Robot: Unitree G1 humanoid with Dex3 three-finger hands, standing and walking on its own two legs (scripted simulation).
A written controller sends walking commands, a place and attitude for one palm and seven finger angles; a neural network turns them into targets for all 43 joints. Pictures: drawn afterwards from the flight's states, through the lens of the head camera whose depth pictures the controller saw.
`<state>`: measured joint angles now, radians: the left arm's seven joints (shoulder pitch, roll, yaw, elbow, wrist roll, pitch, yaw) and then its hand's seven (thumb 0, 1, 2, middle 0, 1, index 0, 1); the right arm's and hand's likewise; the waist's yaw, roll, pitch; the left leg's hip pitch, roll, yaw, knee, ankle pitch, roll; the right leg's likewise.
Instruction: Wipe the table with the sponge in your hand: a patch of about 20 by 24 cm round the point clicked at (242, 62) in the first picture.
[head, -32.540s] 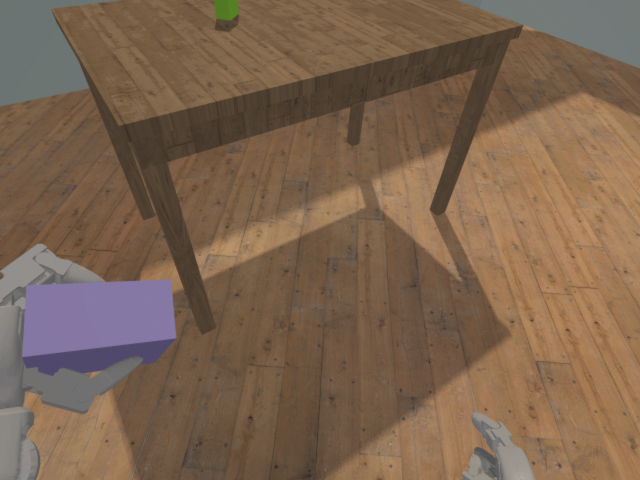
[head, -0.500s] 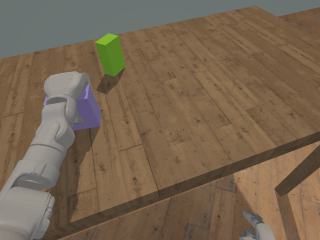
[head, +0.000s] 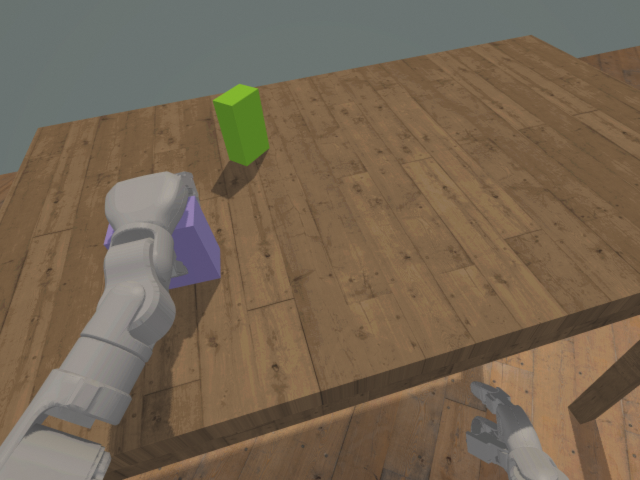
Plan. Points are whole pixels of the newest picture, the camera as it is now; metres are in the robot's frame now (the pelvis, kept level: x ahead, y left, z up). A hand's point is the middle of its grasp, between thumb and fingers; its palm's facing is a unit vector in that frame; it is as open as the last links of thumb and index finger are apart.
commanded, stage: wipe back along the middle lane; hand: left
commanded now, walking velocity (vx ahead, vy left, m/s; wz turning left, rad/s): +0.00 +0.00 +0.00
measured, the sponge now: (173, 254) +0.36 +0.25 +0.10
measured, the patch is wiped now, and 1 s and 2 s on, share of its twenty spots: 0.55 0.65 0.70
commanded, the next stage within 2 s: slide across to the third lane in 1.28 s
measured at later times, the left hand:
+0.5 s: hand (172, 252) +0.33 +0.23 +0.14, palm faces +0.08 -0.02 -1.00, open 10.0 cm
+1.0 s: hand (177, 274) +0.29 +0.21 +0.14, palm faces +0.15 -0.09 -0.98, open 10.0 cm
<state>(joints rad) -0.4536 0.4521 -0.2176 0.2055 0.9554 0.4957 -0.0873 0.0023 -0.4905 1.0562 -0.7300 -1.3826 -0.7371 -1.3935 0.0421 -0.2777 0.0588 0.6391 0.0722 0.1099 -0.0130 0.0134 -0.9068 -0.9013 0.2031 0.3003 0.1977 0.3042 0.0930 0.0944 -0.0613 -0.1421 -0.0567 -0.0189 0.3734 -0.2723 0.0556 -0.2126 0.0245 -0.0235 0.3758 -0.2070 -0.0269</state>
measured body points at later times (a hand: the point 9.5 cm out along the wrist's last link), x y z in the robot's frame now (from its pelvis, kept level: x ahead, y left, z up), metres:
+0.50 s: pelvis -0.02 -0.02 +0.00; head -0.03 -0.06 +0.45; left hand +0.32 +0.23 +0.19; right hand +0.19 -0.24 -0.11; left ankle -0.05 +0.08 -0.74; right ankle -0.01 -0.11 -0.74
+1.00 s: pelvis -0.01 -0.02 -0.01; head -0.03 -0.07 +0.44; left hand +0.28 +0.21 +0.19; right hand +0.24 -0.22 -0.08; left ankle -0.05 +0.08 -0.74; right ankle -0.01 -0.11 -0.74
